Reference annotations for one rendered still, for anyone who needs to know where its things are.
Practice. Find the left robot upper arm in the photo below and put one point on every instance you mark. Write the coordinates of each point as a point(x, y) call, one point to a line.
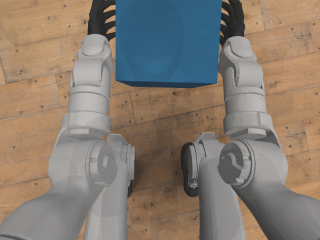
point(78, 172)

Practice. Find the left robot foot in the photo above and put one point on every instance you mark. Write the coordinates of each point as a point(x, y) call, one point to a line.
point(130, 187)

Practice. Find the robot right hand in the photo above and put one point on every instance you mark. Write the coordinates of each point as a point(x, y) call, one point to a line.
point(234, 21)

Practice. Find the robot right thigh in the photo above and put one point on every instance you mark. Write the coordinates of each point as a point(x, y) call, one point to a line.
point(219, 208)

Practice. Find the right robot upper arm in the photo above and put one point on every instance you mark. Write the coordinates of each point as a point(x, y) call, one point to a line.
point(257, 172)

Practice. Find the robot left forearm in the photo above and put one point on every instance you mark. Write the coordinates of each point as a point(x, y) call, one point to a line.
point(87, 116)

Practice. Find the carton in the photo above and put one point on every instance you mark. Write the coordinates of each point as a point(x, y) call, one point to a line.
point(167, 43)

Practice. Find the robot right forearm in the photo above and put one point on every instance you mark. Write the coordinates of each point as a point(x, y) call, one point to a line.
point(244, 93)

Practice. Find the robot left hand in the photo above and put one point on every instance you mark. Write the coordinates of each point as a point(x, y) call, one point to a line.
point(97, 19)

